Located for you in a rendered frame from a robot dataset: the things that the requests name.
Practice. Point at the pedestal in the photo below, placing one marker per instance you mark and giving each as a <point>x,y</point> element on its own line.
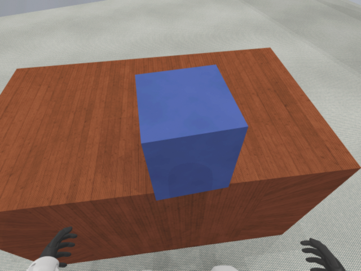
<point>71,155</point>

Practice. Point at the carton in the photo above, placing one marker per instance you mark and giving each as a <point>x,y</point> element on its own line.
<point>191,130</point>

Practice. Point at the left robot hand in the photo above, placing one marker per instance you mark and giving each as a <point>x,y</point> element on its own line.
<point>52,248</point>

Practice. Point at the right robot hand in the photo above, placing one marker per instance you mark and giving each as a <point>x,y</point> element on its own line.
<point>327,260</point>

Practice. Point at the left robot forearm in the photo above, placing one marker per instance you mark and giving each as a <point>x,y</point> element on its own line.
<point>46,263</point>

